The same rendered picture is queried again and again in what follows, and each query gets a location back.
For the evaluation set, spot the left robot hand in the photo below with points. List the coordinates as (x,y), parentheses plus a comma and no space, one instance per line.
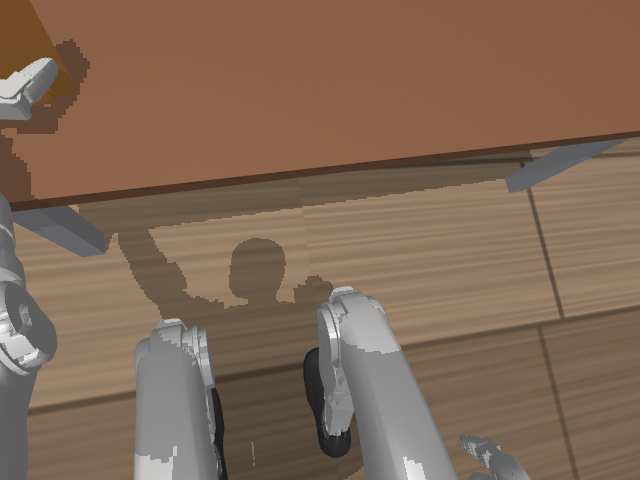
(35,79)

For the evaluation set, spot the left robot arm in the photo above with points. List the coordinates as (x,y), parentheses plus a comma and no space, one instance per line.
(27,340)

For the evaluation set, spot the carton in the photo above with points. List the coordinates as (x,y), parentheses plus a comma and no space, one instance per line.
(23,40)

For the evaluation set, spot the right robot foot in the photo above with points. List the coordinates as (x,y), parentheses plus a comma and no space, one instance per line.
(332,446)

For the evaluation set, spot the left robot foot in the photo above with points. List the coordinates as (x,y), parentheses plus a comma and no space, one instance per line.
(219,433)

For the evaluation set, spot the coffee table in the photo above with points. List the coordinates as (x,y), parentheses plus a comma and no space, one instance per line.
(181,95)

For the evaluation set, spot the right robot hand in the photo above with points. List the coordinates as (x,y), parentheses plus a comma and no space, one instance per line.
(502,466)

